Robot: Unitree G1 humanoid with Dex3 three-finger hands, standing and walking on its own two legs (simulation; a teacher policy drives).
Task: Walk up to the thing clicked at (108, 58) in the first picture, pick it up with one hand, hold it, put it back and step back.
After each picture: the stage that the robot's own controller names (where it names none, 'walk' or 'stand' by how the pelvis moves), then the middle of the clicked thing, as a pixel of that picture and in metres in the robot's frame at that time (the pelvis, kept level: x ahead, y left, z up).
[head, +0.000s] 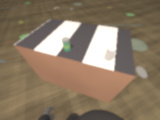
stand; (109, 53) +0.55 -0.12 +0.05
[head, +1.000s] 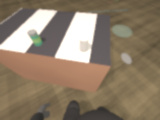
walk; (83, 44) +0.53 +0.12 +0.08
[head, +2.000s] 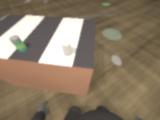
stand; (67, 48) +0.50 +0.22 +0.08
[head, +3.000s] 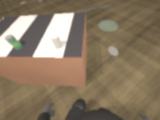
stand; (56, 41) +0.57 +0.33 +0.07
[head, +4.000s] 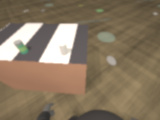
stand; (63, 48) +0.57 +0.27 +0.05
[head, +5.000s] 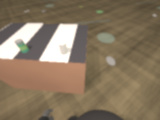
stand; (63, 47) +0.58 +0.29 +0.04
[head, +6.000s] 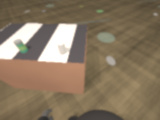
stand; (61, 47) +0.58 +0.30 +0.04
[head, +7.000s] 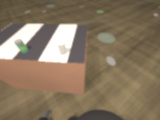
stand; (62, 48) +0.58 +0.30 +0.04
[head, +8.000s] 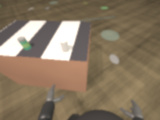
rise first; (64, 45) +0.59 +0.29 +0.05
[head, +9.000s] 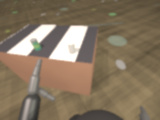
go down; (71, 47) +0.60 +0.27 +0.05
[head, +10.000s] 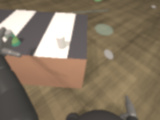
go down; (61, 41) +0.59 +0.24 +0.06
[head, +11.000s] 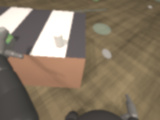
approach; (58, 39) +0.58 +0.25 +0.08
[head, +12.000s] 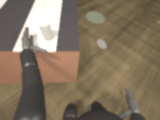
close in; (46, 30) +0.59 +0.27 +0.11
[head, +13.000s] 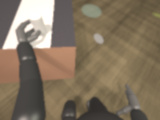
close; (38, 25) +0.60 +0.27 +0.12
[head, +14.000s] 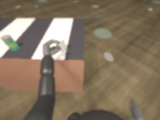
lift; (61, 44) +0.57 +0.24 +0.09
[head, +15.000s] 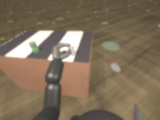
close; (71, 49) +0.63 +0.24 +0.07
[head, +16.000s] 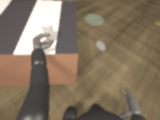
hold; (48, 31) +0.60 +0.25 +0.10
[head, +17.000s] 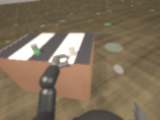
go down; (71, 50) +0.64 +0.25 +0.07
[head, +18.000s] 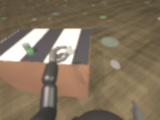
hold; (68, 49) +0.61 +0.25 +0.06
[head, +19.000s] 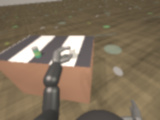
close; (72, 52) +0.63 +0.24 +0.06
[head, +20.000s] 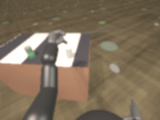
crouch; (69, 52) +0.61 +0.24 +0.06
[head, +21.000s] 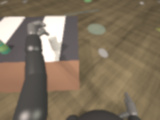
crouch; (54, 43) +0.60 +0.26 +0.06
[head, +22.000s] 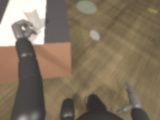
lower; (33, 18) +0.64 +0.27 +0.13
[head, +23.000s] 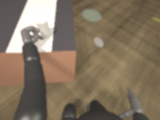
lower; (44, 28) +0.60 +0.26 +0.11
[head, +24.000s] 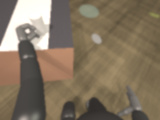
lower; (38, 24) +0.61 +0.26 +0.12
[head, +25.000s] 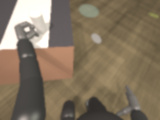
lower; (39, 22) +0.62 +0.26 +0.12
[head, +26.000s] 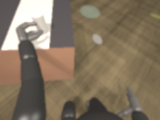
open; (40, 23) +0.62 +0.26 +0.12
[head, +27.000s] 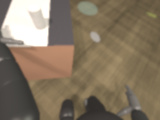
sink last; (37, 17) +0.63 +0.26 +0.13
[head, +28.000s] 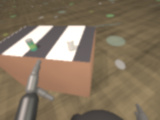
sink last; (70, 44) +0.63 +0.26 +0.09
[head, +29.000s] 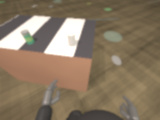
stand; (71, 39) +0.64 +0.24 +0.09
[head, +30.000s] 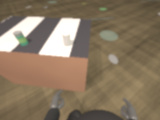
stand; (66, 39) +0.64 +0.25 +0.10
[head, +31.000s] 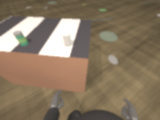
stand; (67, 39) +0.63 +0.24 +0.10
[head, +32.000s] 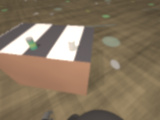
stand; (71, 45) +0.65 +0.23 +0.05
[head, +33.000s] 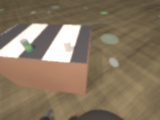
stand; (67, 45) +0.63 +0.26 +0.04
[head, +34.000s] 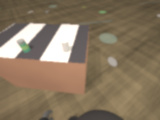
stand; (65, 45) +0.62 +0.28 +0.04
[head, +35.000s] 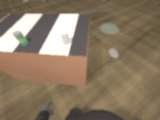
walk; (65, 37) +0.65 +0.27 +0.05
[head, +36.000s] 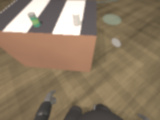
walk; (76, 19) +0.85 +0.20 +0.07
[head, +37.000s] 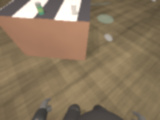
walk; (73, 9) +1.13 +0.29 +0.06
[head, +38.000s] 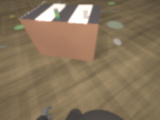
stand; (85, 13) +1.25 +0.18 +0.06
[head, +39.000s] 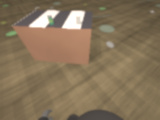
stand; (78, 19) +1.24 +0.24 +0.04
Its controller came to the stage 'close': yes
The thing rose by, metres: 0.00
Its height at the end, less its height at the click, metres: +0.00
